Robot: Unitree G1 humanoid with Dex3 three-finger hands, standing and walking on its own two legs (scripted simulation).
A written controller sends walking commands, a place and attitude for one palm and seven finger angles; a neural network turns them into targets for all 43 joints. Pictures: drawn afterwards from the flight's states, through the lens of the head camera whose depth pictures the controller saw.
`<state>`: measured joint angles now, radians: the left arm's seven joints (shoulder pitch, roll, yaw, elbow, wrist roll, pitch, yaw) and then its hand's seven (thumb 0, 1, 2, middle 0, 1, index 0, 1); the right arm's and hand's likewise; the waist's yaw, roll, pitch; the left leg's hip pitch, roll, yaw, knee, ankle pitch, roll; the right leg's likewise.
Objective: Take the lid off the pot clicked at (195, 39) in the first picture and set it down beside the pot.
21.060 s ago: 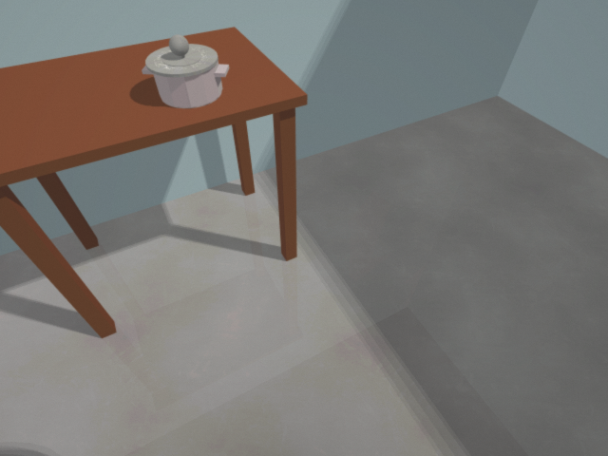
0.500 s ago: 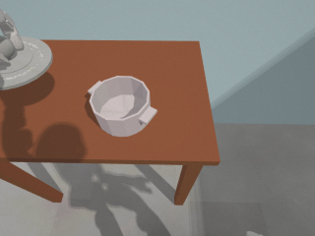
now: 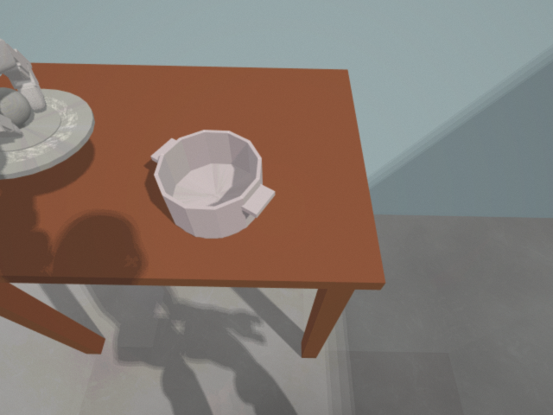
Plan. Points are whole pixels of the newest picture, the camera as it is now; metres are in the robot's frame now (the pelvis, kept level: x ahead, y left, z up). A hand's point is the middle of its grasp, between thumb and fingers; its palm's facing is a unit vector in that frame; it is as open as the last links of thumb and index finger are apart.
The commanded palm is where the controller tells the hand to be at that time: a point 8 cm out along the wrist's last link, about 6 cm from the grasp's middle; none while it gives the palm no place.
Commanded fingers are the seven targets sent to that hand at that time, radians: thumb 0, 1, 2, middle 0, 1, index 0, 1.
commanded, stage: lower the lid onto the table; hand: left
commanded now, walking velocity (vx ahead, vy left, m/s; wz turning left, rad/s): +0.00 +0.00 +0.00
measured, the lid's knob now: (7, 107) +0.47 +0.34 +0.18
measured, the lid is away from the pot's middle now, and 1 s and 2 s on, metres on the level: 0.24 0.23 0.23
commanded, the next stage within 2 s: none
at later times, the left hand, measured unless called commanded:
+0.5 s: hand (16, 123) +0.46 +0.33 +0.17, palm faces -0.38 -0.10 -0.92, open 7.6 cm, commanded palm +0.47 +0.33 +0.24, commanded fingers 0.00 0.69 0.92 -0.94 -1.08 -0.85 -1.05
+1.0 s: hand (33, 150) +0.44 +0.32 +0.13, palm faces -0.45 -0.09 -0.89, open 7.6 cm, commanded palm +0.48 +0.33 +0.21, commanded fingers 0.00 0.69 0.92 -0.94 -1.08 -0.85 -1.05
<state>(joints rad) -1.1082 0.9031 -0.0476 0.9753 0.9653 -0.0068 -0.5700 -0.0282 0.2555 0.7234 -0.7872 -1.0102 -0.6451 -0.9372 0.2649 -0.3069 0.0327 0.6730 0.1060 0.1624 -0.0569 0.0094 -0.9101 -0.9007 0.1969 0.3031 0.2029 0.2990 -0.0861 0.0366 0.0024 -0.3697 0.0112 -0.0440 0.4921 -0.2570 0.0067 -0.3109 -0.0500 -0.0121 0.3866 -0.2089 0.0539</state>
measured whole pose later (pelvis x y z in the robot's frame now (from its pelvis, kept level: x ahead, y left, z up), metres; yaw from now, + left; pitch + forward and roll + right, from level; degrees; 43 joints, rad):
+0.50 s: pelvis +0.00 +0.01 +0.00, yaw +0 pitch +9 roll -2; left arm -1.06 0.88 -0.01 0.99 0.95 -0.06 -0.54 -0.03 0.26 0.72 -0.79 -1.01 -0.64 -0.94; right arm 0.28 -0.30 0.03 0.68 0.10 0.17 -0.05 0.01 -0.91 -0.90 0.20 0.30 0.20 0.30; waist -0.10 0.04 -0.01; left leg -0.40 0.01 -0.03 0.52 -0.27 0.01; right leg -0.35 -0.05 0.00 0.41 -0.22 0.06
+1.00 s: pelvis -0.01 +0.00 -0.01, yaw +0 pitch +9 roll -2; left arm -1.02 0.86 -0.06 1.02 0.94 -0.10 -0.52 -0.03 0.26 0.72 -0.79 -1.01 -0.64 -0.94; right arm 0.26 -0.30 0.03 0.68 0.11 0.16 -0.07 0.01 -0.91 -0.90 0.20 0.30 0.20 0.30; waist -0.10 0.03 -0.01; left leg -0.44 0.01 -0.04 0.57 -0.29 0.01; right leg -0.38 -0.05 -0.01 0.45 -0.23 0.06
